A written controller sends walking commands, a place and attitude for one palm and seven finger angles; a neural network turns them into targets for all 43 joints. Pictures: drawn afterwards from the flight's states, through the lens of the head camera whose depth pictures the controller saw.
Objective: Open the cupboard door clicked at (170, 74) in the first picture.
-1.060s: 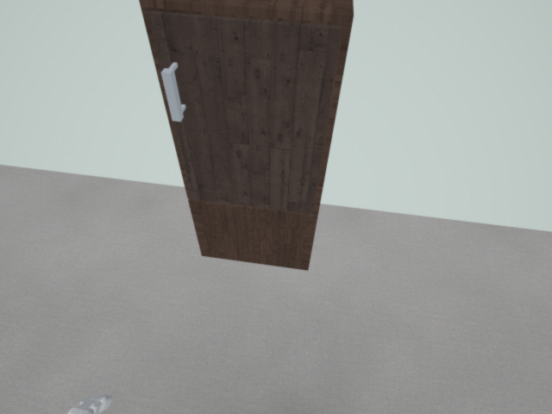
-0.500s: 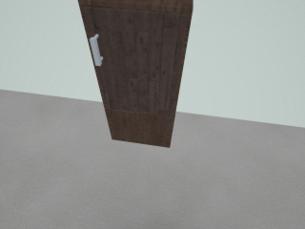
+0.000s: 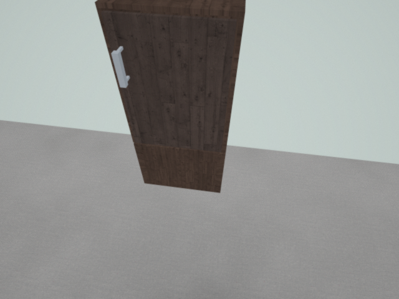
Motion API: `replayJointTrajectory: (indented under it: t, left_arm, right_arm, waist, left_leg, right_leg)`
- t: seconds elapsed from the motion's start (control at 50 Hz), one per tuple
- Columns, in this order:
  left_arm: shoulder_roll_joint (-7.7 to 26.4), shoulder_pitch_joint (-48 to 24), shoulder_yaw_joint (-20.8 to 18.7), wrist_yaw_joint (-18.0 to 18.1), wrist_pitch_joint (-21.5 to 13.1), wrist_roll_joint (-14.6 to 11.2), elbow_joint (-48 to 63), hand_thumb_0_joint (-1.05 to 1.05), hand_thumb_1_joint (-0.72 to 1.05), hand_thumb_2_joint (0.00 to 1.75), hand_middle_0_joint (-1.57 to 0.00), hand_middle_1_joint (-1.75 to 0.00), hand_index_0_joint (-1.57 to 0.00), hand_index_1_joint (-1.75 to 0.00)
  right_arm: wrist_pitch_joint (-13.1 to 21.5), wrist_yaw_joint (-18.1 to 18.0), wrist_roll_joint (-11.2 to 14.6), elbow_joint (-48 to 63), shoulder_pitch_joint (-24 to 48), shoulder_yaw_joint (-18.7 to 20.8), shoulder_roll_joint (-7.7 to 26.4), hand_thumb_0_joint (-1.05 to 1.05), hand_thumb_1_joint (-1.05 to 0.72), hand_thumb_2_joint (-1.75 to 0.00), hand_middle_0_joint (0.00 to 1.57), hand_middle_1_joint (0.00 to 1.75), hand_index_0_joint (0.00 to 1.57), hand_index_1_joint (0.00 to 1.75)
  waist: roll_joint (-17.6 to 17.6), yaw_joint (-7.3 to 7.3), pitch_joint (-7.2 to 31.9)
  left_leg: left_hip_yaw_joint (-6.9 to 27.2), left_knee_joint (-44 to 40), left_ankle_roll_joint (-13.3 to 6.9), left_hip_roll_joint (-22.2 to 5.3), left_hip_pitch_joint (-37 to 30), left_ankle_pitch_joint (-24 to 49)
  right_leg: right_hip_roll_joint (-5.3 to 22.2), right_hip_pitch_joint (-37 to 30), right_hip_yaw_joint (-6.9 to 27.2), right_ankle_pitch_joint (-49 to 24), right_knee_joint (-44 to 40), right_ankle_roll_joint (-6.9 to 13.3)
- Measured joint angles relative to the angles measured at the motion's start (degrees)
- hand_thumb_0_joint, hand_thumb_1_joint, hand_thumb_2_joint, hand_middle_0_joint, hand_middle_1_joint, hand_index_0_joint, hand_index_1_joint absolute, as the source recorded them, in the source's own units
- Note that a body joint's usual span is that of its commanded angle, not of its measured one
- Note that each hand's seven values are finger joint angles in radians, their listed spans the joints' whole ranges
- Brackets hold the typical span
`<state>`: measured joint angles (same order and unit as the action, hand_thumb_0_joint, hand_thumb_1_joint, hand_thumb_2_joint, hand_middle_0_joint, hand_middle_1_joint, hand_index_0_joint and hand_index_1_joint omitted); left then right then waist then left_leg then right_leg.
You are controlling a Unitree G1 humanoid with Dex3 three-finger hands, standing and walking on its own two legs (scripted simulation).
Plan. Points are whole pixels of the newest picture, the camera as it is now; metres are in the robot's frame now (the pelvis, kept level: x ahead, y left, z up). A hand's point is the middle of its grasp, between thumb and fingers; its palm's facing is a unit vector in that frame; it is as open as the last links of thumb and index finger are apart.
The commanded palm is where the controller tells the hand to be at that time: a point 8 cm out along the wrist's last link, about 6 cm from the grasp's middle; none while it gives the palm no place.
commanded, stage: look at it before walking up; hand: left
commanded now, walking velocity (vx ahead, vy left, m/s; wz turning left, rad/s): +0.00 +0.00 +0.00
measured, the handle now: (122, 67) +0.84 +0.32 +0.04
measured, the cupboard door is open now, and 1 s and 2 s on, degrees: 0 0 0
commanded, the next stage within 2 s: turn to face it in 0.38 s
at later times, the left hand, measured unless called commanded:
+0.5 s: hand out of the picture +0.09 +0.24 -0.16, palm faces -0.01 -0.94 -0.33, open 7.4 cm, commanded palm none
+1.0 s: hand out of the picture +0.02 +0.25 -0.19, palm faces +0.06 -0.98 -0.18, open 7.4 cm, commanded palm none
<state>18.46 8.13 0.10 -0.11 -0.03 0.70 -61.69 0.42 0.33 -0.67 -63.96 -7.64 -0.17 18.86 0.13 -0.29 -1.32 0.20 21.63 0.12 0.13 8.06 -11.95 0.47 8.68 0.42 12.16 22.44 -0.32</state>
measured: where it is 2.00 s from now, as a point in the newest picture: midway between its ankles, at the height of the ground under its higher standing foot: (162, 291)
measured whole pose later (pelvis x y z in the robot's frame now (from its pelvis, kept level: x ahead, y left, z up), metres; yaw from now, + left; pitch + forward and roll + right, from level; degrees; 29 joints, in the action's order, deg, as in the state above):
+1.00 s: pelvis +0.06 +0.06 -0.01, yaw +1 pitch -1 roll -1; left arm 12.3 21.3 -2.2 -0.4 0.2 1.7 -62.6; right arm 0.3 1.5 -1.0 -61.3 -18.4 1.1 14.1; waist -1.3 0.8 -0.2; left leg -4.2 32.8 -0.1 -1.8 16.0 -17.7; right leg 4.0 4.8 0.5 20.1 26.2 -2.6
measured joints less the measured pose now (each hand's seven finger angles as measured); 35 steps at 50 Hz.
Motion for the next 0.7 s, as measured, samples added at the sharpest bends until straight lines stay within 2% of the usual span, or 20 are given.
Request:
replayJointTrajectory:
  t: [0.54,0.7]
  left_arm:
    - [0.48,0.04,-0.21,0.12,-0.15,-0.11,-0.31,0.01,0.91,0.9,-0.21,-0.3,-0.2,-0.3]
    - [0.13,0.42,-0.49,0.33,0.38,-0.02,-0.07,0.01,0.91,0.9,-0.21,-0.3,-0.2,-0.3]
  right_arm:
    - [0.13,-0.34,0.08,0.19,1.07,-0.23,0.26,0.01,-0.91,-0.9,0.2,0.3,0.21,0.3]
    - [-0.06,-0.71,-0.05,0.83,1.22,-0.09,-0.08,0.01,-0.91,-0.9,0.2,0.3,0.21,0.3]
  waist:
    - [-0.11,0.37,-0.14]
    - [0.09,0.62,0.0]
  left_leg:
    - [0.17,-1.53,0.3,-0.3,-1.8,-0.36]
    - [-0.81,-0.57,0.43,-0.83,-1.77,-1.0]
  right_leg:
    - [-0.28,-1.83,-0.18,0.36,-1.54,0.26]
    - [-0.82,-1.55,0.78,0.4,-0.94,0.32]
